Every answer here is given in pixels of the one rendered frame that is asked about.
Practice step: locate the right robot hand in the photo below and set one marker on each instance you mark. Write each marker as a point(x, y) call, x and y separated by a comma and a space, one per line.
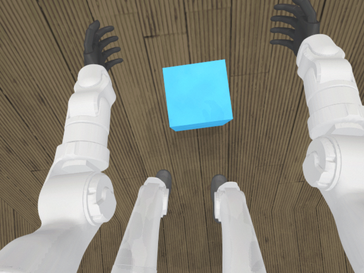
point(304, 22)

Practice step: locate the right robot shin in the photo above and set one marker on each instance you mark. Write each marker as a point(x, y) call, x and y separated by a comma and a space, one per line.
point(231, 185)

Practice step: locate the right robot upper arm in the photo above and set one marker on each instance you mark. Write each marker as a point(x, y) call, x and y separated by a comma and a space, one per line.
point(335, 165)

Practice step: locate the left robot upper arm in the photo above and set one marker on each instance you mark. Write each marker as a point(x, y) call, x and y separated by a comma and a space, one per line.
point(72, 207)

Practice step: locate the right robot forearm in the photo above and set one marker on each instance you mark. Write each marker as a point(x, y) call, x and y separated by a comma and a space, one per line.
point(330, 89)

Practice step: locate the left robot forearm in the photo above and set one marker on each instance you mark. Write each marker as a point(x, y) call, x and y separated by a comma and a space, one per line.
point(84, 146)

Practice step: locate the left robot hand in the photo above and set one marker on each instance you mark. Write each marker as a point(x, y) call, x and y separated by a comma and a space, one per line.
point(93, 48)

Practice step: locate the carton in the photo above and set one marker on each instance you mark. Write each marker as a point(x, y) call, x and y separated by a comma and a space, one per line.
point(197, 95)

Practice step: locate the robot left thigh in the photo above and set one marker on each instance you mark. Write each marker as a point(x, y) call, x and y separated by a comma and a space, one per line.
point(138, 251)

